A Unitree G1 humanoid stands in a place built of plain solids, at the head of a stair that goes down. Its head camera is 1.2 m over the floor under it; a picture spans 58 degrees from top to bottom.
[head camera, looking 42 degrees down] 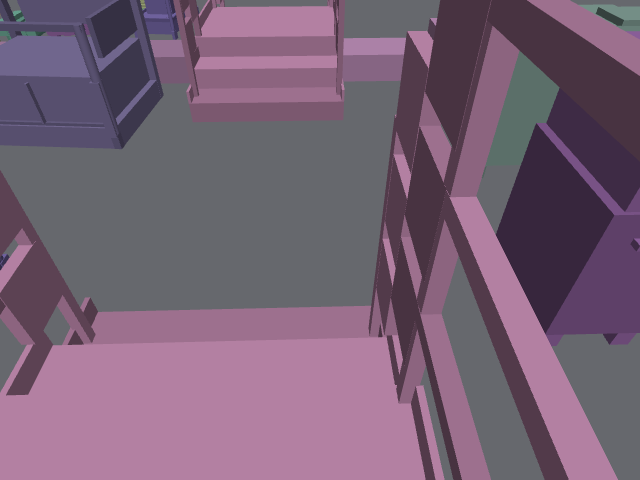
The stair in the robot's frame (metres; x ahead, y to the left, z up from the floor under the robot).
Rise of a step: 0.18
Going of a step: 0.30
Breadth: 1.30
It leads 2 degrees to the left of straight ahead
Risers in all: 3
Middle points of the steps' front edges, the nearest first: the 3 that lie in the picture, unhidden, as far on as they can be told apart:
0.66 0.36 0.00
0.96 0.37 -0.18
1.26 0.38 -0.36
